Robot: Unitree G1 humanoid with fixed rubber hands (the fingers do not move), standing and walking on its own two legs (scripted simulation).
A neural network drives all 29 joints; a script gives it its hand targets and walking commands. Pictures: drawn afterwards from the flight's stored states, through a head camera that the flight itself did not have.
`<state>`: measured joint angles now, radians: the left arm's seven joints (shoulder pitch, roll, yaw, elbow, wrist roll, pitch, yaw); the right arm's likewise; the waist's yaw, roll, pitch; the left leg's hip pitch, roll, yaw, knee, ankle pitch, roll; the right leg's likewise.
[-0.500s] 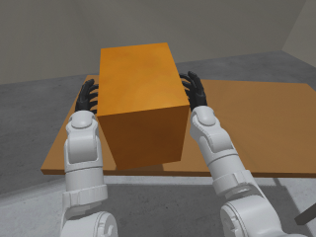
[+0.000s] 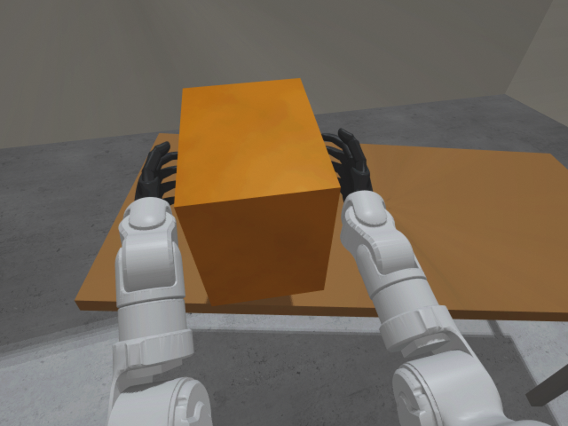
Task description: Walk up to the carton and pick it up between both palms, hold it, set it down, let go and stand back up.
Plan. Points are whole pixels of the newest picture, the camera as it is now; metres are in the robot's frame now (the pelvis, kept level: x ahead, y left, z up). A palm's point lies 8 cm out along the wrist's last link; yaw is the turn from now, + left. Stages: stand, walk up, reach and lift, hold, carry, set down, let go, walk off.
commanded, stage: hold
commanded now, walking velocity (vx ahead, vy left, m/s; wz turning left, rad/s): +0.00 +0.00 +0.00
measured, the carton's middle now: (255, 192) +0.41 +0.01 +0.15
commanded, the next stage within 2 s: none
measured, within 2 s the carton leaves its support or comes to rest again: neither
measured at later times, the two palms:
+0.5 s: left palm (155, 201) +0.36 +0.15 +0.18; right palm (356, 185) +0.36 -0.12 +0.19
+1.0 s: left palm (156, 201) +0.36 +0.14 +0.18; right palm (356, 187) +0.36 -0.12 +0.19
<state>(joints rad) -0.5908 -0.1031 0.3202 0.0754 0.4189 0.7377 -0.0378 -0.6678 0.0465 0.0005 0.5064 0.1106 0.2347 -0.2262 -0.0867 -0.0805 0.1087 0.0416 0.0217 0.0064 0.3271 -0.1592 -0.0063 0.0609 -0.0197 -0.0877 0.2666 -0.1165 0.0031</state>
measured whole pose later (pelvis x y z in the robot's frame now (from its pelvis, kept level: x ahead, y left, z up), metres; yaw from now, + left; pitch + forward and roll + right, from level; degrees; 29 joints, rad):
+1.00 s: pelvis +0.00 +0.00 +0.00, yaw +0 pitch -12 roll -1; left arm -0.60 -0.11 0.33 0.08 0.43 0.74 -0.04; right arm -0.68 0.04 0.00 0.52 0.11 0.22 -0.22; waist -0.09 -0.08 0.11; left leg 0.05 0.03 0.01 0.32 -0.16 -0.01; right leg 0.07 -0.01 -0.09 0.26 -0.12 0.00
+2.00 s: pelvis +0.00 +0.00 +0.00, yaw +1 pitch -12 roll -1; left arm -0.60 -0.10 0.32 0.08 0.42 0.73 -0.04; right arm -0.67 0.04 0.00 0.52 0.11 0.22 -0.23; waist -0.09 -0.08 0.11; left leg 0.05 0.02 0.01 0.33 -0.16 -0.01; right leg 0.07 -0.02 -0.10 0.26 -0.12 0.00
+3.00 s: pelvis +0.00 +0.00 +0.00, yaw +1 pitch -12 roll -1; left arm -0.59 -0.10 0.32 0.07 0.42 0.74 -0.04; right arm -0.67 0.04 0.01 0.52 0.12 0.22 -0.23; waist -0.09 -0.08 0.11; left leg 0.05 0.02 0.01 0.32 -0.16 -0.01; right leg 0.08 -0.02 -0.10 0.26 -0.12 0.00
